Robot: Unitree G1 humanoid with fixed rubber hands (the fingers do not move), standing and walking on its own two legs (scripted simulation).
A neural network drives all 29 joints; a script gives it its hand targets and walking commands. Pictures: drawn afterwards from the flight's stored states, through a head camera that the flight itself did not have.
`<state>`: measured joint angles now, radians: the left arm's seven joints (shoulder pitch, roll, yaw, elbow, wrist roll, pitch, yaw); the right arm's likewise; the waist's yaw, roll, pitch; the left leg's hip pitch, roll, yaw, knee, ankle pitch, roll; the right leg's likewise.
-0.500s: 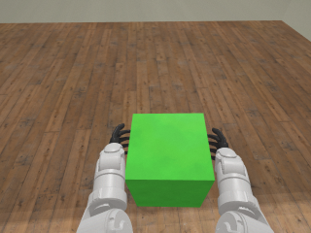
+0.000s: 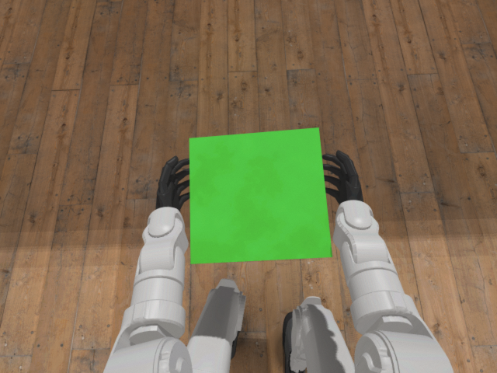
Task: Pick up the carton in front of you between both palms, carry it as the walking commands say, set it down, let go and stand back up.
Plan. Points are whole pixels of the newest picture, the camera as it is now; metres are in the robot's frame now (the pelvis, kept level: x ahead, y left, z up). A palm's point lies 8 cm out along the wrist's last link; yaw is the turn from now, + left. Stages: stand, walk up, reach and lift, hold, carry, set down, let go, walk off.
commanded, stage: set down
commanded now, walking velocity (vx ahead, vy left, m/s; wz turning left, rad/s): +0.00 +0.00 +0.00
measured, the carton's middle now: (260, 204) +0.40 +0.05 -0.16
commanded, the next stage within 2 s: none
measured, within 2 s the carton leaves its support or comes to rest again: rests again in 1.54 s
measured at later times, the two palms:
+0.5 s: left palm (182, 212) +0.38 +0.22 -0.23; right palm (315, 195) +0.46 -0.06 -0.23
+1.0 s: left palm (190, 218) +0.40 +0.24 -0.38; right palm (298, 194) +0.50 -0.04 -0.38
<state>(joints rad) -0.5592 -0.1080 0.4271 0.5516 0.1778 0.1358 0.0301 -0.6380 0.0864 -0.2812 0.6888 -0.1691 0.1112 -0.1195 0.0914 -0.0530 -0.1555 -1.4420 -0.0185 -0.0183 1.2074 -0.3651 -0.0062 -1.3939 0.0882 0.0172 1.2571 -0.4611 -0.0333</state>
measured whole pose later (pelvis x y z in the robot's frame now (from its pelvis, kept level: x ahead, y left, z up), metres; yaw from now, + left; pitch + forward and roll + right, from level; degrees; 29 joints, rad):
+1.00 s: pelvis -0.05 +0.00 -0.23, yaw +0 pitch +44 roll +2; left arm -1.11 0.02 0.56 0.70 0.09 0.22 0.12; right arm -1.40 -0.20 -0.08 1.09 -0.06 0.19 -0.14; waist 0.17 -0.05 0.13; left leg -2.28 -0.01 0.01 1.99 -0.46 -0.02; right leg -2.25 0.11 -0.02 2.07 -0.58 -0.03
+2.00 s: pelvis -0.05 -0.01 -0.27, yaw +2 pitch +39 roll +5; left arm -1.25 0.15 0.58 0.98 0.07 0.13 0.00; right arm -1.50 -0.24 -0.06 1.24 -0.10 0.15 -0.05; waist 0.18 -0.01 0.24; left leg -2.32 -0.02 0.03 2.10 -0.48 -0.04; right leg -2.30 0.10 -0.01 2.22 -0.61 -0.06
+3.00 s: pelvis -0.04 +0.01 -0.17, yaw +2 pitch +45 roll +1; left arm -0.98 0.14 0.33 0.72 -0.15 0.14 0.13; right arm -1.31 -0.39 -0.05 1.06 0.04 0.18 -0.01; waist 0.20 -0.04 -0.01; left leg -2.12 -0.05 0.01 1.77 -0.43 0.00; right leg -2.06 0.07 0.00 1.85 -0.58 -0.02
